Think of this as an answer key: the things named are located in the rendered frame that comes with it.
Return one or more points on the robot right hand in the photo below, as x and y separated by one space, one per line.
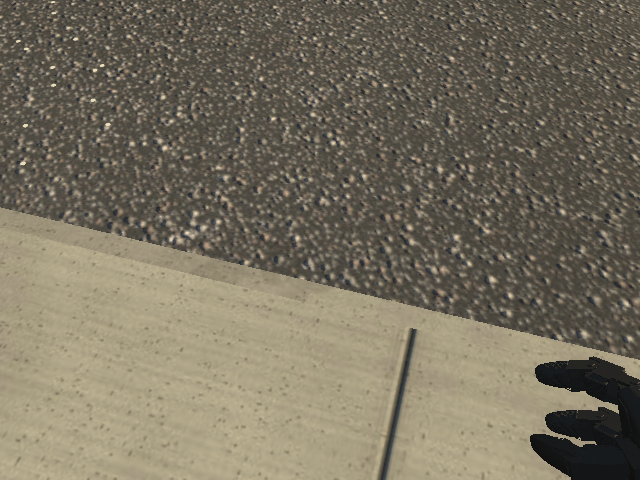
617 453

